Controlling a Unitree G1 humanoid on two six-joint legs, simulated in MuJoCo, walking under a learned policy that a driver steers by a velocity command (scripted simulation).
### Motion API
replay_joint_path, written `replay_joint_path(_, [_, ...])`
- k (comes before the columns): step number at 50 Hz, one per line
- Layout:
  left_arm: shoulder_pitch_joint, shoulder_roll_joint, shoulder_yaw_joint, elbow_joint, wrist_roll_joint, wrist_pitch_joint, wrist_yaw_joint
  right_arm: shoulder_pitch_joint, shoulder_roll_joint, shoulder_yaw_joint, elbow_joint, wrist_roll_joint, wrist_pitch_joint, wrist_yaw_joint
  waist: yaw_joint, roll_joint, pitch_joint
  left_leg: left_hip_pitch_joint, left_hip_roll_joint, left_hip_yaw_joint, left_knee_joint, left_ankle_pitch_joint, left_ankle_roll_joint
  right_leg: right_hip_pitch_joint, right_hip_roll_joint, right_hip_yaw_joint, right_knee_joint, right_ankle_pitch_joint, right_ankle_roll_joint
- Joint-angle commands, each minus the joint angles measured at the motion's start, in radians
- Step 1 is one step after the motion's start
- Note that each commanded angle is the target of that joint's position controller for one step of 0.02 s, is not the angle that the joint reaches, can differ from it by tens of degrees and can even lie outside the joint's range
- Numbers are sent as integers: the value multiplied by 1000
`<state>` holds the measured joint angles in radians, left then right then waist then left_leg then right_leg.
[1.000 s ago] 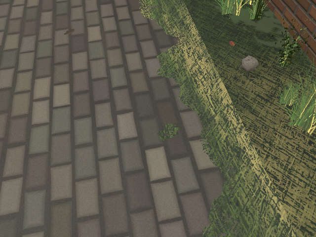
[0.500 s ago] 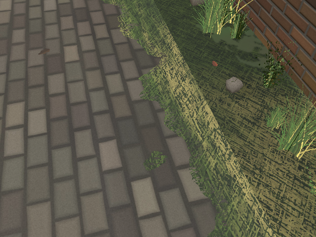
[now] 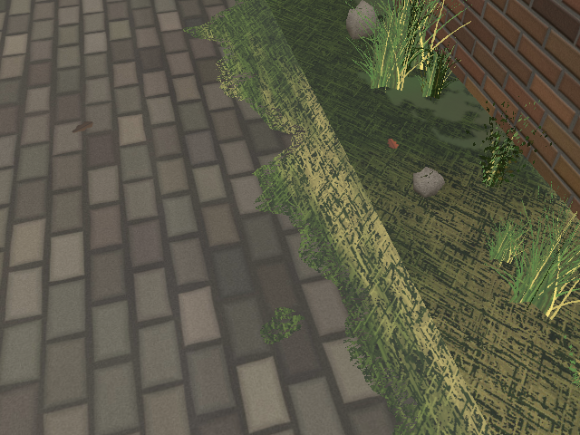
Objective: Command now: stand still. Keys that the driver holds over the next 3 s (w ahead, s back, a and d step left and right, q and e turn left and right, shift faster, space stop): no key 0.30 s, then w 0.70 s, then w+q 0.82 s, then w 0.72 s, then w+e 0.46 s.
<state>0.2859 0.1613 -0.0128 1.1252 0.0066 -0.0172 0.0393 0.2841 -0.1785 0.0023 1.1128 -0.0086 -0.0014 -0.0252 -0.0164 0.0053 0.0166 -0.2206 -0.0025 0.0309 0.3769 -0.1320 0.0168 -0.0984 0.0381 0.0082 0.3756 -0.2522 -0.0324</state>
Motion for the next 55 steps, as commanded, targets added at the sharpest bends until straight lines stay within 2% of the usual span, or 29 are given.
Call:
replay_joint_path(1, [66, 85, 11, -3, 0, -4, 4, 45, -77, -10, -5, 0, -5, -6, 4, -6, 45, 56, 93, -106, -44, 46, 17, -100, -121, 106, -92, 98, -29])
replay_joint_path(15, [97, 59, 6, 20, 0, -6, 10, 59, -50, -8, 38, 0, 0, -15, 3, -10, 55, 69, 96, -100, -26, 81, 14, -83, -121, 98, -85, 156, -30])
replay_joint_path(16, [111, 56, 5, 24, 1, -6, 10, 64, -44, -7, 43, -1, 1, -14, 7, -12, 37, 76, 86, -94, -26, 15, 15, -77, -114, 99, -101, 68, -34])
replay_joint_path(18, [132, 94, 23, 25, 3, 2, 9, 49, -54, -15, 32, -5, 6, -10, 17, -54, 65, 21, 27, -44, 51, -202, 25, -99, -107, 131, -126, -225, -68])
replay_joint_path(19, [146, 118, 34, 22, 4, 8, 7, 33, -54, -19, 20, -12, 9, -5, 30, -96, 101, -56, -7, -10, 117, -306, 30, -108, -135, 190, -158, -396, -100])
replay_joint_path(20, [175, 134, 44, 22, 4, 12, 5, 2, -46, -19, 1, -21, 8, 2, 49, -125, 154, -151, -27, 25, 194, -337, 30, -105, -193, 272, -207, -523, -138])
replay_joint_path(21, [199, 142, 52, 24, 4, 13, 4, -31, -34, -18, -22, -29, 4, 9, 62, -142, 203, -238, -21, 48, 267, -324, 33, -99, -260, 344, -251, -586, -175])
replay_joint_path(22, [213, 140, 56, 25, 7, 8, 3, -62, -27, -18, -46, -34, -4, 14, 72, -148, 236, -290, 13, 39, 335, -296, 38, -97, -309, 394, -273, -565, -205])
replay_joint_path(23, [223, 137, 59, 24, 15, 0, 2, -87, -37, -22, -68, -32, -15, 19, 75, -138, 242, -353, 35, 22, 388, -306, 43, -60, -333, 414, -279, -497, -224])
replay_joint_path(24, [226, 140, 63, 23, 21, -10, 0, -100, -47, -27, -85, -30, -27, 24, 71, -123, 237, -400, 52, 8, 412, -311, 47, -11, -339, 406, -269, -413, -232])
replay_joint_path(26, [214, 140, 68, 15, 22, -28, -3, -113, -60, -37, -111, -19, -50, 34, 59, -102, 204, -395, 62, 8, 364, -291, 49, 47, -318, 343, -237, -260, -218])
replay_joint_path(28, [190, 147, 72, 6, 17, -41, -6, -91, -61, -46, -124, -7, -62, 42, 32, -109, 169, -269, 40, 36, 277, -230, 53, 10, -289, 271, -199, -138, -195])
replay_joint_path(29, [156, 151, 73, -3, 10, -44, -7, -31, -48, -48, -111, -3, -64, 44, -10, -104, 153, -131, 16, 64, 199, -168, 56, -65, -263, 219, -158, -89, -175])
replay_joint_path(30, [126, 150, 73, -12, 4, -47, -10, 74, -42, -55, -75, 0, -65, 42, -60, -79, 125, 61, -27, 93, 126, -122, 57, -168, -223, 165, -83, -31, -150])
replay_joint_path(31, [121, 131, 66, -20, 8, -57, -16, 208, -75, -74, -30, -1, -70, 34, -113, -9, 68, 273, -27, 53, 86, -135, 64, -270, -166, 97, 78, 69, -121])
replay_joint_path(32, [96, 62, 44, -61, 4, -66, -27, 357, -174, -100, -10, -17, -77, 20, -169, 223, -5, 418, 226, -313, -109, -397, 123, -418, -43, -45, 425, -14, -61])
replay_joint_path(33, [101, 68, 51, -93, 17, -67, -36, 435, -225, -109, 25, -10, -62, 22, -147, 338, -25, 438, 383, -683, -258, -547, 210, -581, 44, -58, 678, -295, -52])
replay_joint_path(34, [55, 103, 60, -102, 36, -60, -42, 297, -168, -92, -9, -12, -52, 19, -71, 150, 72, 317, 377, -630, -245, -614, 205, -621, -49, 12, 806, -228, -74])
replay_joint_path(35, [28, 84, 57, -106, 32, -64, -53, 180, -136, -83, -55, -13, -58, 24, -36, 51, 121, 217, 343, -529, -244, -519, 191, -614, -88, 27, 813, -111, -81])
replay_joint_path(36, [34, 65, 55, -100, 24, -70, -59, 123, -124, -76, -75, -13, -66, 26, -3, 17, 121, 164, 298, -421, -253, -366, 173, -571, -114, 29, 779, -35, -76])
replay_joint_path(37, [45, 63, 59, -96, 27, -65, -63, 109, -97, -65, -78, -8, -76, 24, 17, 13, 108, 149, 257, -337, -261, -253, 150, -537, -126, 19, 747, 5, -67])
replay_joint_path(38, [62, 60, 59, -93, 32, -57, -66, 120, -86, -58, -70, -8, -85, 22, 28, 40, 91, 144, 239, -279, -258, -154, 148, -512, -129, 5, 729, 23, -54])
replay_joint_path(40, [35, 71, 65, -105, 30, -41, -68, 182, -77, -50, -43, -6, -97, 17, 31, 49, 86, 179, 217, -203, -247, 37, 151, -544, -122, -25, 710, 49, -38])
replay_joint_path(45, [-205, 58, 59, -199, 23, -29, -72, 252, -74, -36, -24, -9, -103, 14, -3, 58, 126, 194, 185, -97, -250, 296, 163, -622, -107, -87, 507, 144, -5])
replay_joint_path(48, [-315, 46, 48, -243, 13, -31, -74, 272, -78, -33, -18, -7, -107, 10, -22, 76, 136, 189, 174, -57, -250, 390, 157, -538, -72, -126, 317, 210, -15])
replay_joint_path(51, [-347, 66, 53, -268, 11, -35, -68, 282, -91, -36, -7, -8, -109, 4, -16, 79, 133, 244, 205, -60, -216, 527, 157, -462, -49, -133, 228, 209, -55])
replay_joint_path(53, [-260, 96, 68, -254, 11, -45, -56, 242, -114, -42, -15, -12, -108, 2, 37, 84, 80, 293, 212, -59, -87, 788, 145, -348, -10, -128, 201, 146, -89])
replay_joint_path(54, [-148, 119, 80, -221, 9, -52, -48, 224, -128, -47, -19, -15, -106, 1, 83, 86, 18, 306, 204, -59, 41, 877, 136, -238, 15, -124, 183, 114, -105])
replay_joint_path(55, [18, 141, 95, -169, 12, -63, -38, 198, -136, -49, -27, -10, -101, 4, 155, 65, -67, 248, 174, -44, 233, 813, 122, -38, 14, -117, 107, 154, -121])
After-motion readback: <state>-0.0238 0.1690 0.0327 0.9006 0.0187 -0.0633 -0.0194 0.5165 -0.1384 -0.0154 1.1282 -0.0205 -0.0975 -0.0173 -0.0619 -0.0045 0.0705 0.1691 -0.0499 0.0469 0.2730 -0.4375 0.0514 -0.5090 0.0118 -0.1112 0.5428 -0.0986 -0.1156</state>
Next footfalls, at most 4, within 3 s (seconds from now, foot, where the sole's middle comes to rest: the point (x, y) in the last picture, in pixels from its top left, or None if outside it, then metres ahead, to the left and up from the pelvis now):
0.62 left None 0.17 0.12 -0.78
1.12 right None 0.52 -0.03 -0.78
1.66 left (227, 348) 0.76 0.18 -0.78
2.22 right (228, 239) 1.13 0.20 -0.78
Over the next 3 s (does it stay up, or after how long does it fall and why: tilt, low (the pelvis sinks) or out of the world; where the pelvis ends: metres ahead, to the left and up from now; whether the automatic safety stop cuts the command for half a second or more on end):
stays up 1.28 0.42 0.00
